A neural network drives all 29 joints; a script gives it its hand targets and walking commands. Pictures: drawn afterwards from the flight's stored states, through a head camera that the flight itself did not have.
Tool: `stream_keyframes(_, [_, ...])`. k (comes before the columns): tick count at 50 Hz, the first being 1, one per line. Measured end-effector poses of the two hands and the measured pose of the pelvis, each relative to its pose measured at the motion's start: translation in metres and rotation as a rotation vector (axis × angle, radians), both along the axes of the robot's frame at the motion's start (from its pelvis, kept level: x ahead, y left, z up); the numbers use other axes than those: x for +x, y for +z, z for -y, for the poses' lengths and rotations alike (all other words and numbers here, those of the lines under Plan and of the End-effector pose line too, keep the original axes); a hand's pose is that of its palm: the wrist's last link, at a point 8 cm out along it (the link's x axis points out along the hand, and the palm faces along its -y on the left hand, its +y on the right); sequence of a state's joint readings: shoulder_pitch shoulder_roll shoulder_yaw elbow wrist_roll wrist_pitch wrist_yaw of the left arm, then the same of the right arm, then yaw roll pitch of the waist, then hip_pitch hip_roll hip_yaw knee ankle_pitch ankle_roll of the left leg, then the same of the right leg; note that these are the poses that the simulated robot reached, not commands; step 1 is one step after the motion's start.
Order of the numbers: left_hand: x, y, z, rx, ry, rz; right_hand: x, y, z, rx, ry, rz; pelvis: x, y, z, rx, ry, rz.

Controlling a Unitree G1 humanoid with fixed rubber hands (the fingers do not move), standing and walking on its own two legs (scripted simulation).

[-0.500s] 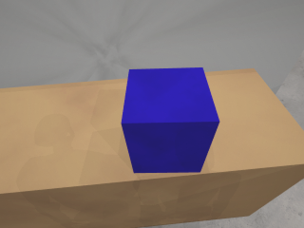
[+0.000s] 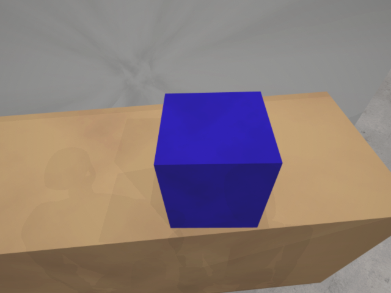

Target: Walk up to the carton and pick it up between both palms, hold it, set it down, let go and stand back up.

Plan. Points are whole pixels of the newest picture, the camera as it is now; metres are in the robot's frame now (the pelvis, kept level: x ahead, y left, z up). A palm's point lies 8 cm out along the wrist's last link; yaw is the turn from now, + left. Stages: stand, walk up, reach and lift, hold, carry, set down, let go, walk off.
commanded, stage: stand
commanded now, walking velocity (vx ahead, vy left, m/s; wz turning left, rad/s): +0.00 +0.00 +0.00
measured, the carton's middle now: (213, 163) +0.40 -0.01 +0.04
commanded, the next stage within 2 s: walk up in 1.88 s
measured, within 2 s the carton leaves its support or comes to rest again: neither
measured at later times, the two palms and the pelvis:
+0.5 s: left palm out of the picture -0.02 +0.19 -0.15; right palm out of the picture -0.04 -0.20 -0.15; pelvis +0.01 -0.01 +0.00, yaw +0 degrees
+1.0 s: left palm out of the picture -0.01 +0.19 -0.15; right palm out of the picture -0.02 -0.20 -0.15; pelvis +0.01 -0.01 +0.00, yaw +0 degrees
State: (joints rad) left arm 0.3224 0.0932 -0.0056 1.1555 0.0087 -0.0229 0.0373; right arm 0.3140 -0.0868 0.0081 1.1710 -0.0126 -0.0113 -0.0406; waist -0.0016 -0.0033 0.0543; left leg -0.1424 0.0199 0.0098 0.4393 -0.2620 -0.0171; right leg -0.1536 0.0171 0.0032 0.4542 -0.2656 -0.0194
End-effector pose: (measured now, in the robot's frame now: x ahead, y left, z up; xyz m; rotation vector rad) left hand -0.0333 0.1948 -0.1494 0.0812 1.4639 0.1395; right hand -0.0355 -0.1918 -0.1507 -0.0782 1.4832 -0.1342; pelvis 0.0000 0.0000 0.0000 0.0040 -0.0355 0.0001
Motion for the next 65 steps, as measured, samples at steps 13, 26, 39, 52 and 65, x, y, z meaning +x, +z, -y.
stream_keyframes(13, [0.019, 0.002, -0.004, 0.019, -0.010, 0.034, 0.008, -0.002, 0.005, -0.001, -0.008, 0.015, 0.004, 0.000, 0.002, 0.000, 0.003, 0.009])
stream_keyframes(26, [0.017, -0.001, 0.000, 0.014, -0.003, 0.018, -0.002, 0.002, 0.010, -0.011, -0.010, -0.036, 0.006, 0.000, 0.007, -0.001, 0.002, 0.009])
stream_keyframes(39, [0.017, 0.003, 0.003, 0.022, 0.006, 0.013, 0.015, -0.003, 0.009, 0.005, -0.008, -0.004, 0.011, 0.000, 0.008, -0.005, 0.006, 0.002])
stream_keyframes(52, [0.020, 0.001, 0.010, 0.009, 0.010, 0.017, 0.018, -0.001, 0.014, -0.004, -0.007, -0.008, 0.013, 0.000, 0.012, -0.005, 0.006, 0.001])
stream_keyframes(65, [0.019, 0.003, 0.010, 0.021, 0.012, 0.008, 0.014, -0.002, 0.015, 0.000, -0.013, -0.027, 0.015, 0.001, 0.014, -0.005, 0.007, 0.000])
